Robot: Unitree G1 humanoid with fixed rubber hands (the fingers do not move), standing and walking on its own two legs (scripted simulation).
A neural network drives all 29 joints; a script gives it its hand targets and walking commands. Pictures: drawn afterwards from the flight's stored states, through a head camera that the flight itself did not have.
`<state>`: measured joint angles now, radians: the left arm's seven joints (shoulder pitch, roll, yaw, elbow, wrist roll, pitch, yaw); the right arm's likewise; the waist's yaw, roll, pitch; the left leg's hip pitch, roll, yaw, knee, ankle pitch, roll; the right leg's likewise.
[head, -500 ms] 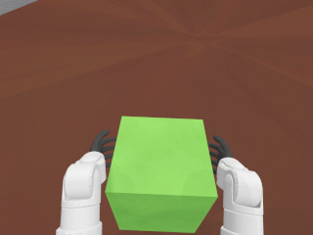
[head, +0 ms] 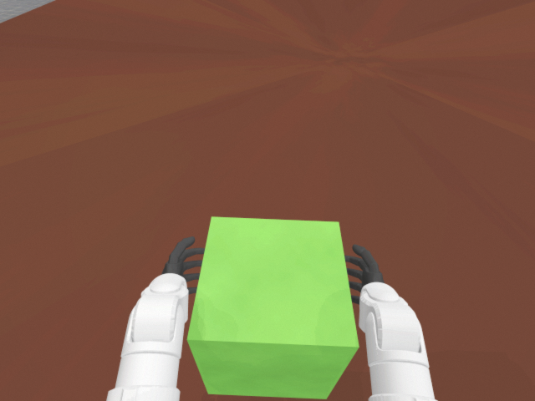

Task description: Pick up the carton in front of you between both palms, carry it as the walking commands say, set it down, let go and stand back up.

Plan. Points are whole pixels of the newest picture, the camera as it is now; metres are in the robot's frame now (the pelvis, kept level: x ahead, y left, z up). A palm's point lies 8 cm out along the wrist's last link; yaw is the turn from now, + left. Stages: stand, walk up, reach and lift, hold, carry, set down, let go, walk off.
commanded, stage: carry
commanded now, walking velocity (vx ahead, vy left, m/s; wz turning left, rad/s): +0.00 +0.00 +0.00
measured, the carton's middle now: (271, 311) +0.28 +0.00 -0.04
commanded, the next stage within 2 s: hold in 0.86 s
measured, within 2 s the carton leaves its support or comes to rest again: neither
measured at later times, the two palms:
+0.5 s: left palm (172, 292) +0.26 +0.15 +0.04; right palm (373, 302) +0.26 -0.15 +0.04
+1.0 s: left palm (167, 304) +0.24 +0.15 +0.05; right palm (375, 313) +0.24 -0.15 +0.04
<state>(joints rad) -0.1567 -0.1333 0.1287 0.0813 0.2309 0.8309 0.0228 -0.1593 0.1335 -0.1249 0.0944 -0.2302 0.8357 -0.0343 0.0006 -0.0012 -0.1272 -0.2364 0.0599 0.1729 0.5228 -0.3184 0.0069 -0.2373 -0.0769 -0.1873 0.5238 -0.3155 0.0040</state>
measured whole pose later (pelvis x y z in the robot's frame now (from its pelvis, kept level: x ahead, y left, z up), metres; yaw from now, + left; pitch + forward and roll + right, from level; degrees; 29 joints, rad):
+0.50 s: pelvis -0.03 +0.00 +0.00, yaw +0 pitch +2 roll +0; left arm -0.20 -0.14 0.17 0.17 0.24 0.73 0.02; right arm -0.20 0.14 -0.16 0.18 -0.24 0.74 -0.04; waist 0.00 0.00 -0.11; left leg -0.26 0.06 0.18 0.51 -0.27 0.01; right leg -0.26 -0.08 -0.19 0.51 -0.27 0.00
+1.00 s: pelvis -0.04 +0.00 +0.01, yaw +1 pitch -5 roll +0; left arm -0.20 -0.14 0.15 0.16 0.25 0.73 0.01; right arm -0.19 0.14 -0.16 0.15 -0.25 0.73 -0.03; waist 0.00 -0.01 0.03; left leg -0.11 0.01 0.05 0.38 -0.19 0.01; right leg -0.11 -0.01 -0.01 0.38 -0.19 0.01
